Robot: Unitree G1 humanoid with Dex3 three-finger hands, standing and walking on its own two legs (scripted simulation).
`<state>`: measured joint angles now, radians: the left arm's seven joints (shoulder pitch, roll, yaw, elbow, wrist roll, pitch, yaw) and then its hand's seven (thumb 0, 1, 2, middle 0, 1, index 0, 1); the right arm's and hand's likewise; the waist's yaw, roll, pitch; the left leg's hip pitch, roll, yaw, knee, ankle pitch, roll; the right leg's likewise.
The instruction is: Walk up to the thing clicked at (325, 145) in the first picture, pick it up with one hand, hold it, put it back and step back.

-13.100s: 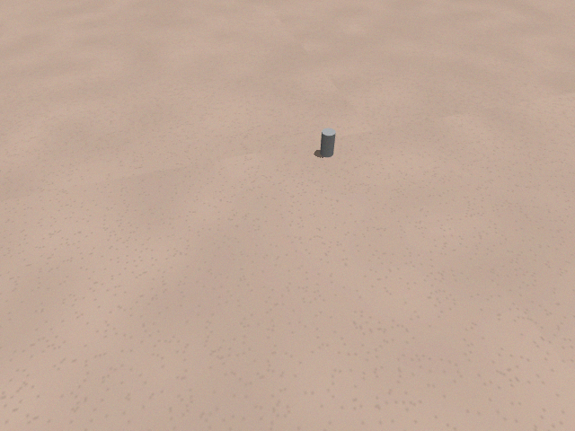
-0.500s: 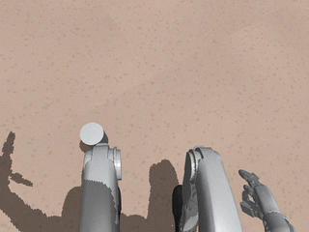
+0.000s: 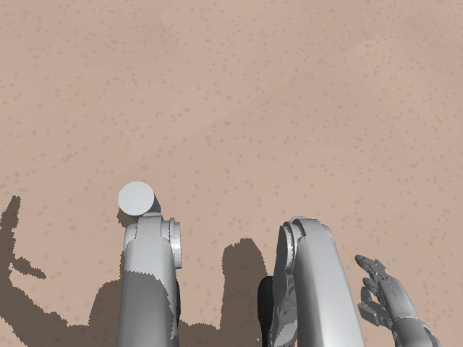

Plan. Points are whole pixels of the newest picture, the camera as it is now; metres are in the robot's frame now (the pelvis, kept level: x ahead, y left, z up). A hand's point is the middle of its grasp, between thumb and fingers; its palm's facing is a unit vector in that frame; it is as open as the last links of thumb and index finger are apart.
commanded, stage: go down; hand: left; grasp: from the side
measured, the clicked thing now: (141, 205) +0.38 +0.22 -0.30
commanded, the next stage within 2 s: none
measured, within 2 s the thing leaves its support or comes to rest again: neither
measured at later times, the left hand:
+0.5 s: hand out of the picture +0.32 +0.39 +0.00, palm faces +0.06 -0.99 -0.08, open 17.4 cm
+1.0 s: hand out of the picture +0.32 +0.39 +0.00, palm faces +0.04 -1.00 -0.07, open 17.3 cm
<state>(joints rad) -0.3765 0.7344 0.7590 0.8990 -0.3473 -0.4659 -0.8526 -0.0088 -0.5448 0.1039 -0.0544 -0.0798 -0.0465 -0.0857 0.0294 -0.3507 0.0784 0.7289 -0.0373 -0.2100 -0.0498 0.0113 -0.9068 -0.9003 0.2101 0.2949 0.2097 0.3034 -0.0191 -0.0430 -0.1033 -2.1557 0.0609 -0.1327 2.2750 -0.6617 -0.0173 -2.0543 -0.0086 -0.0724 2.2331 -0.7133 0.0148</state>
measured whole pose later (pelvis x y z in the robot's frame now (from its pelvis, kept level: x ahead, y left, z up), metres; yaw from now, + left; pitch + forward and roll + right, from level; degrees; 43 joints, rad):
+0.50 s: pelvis +0.00 +0.00 +0.00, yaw +0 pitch +31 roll -7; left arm -0.37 0.75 0.78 0.89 -0.38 -0.48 -0.90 -0.01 -0.55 0.09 -0.06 -0.07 -0.05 -0.08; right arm 0.02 -0.36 0.09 0.73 -0.03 -0.22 -0.05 0.01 -0.91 -0.90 0.21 0.29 0.21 0.30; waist -0.02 -0.05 -0.09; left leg -2.17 0.06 -0.14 2.30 -0.67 -0.02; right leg -2.06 -0.01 -0.08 2.25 -0.72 0.02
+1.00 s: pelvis +0.00 +0.00 -0.01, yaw -1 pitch +30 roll -7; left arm -0.38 0.77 0.78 0.91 -0.41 -0.50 -0.95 -0.01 -0.50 0.09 -0.06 -0.06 -0.05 -0.07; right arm 0.00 -0.36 0.11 0.72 -0.04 -0.23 -0.05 0.01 -0.90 -0.90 0.21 0.29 0.21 0.30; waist -0.03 -0.05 -0.08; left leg -2.18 0.06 -0.15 2.32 -0.67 -0.02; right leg -2.07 0.00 -0.08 2.26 -0.72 0.02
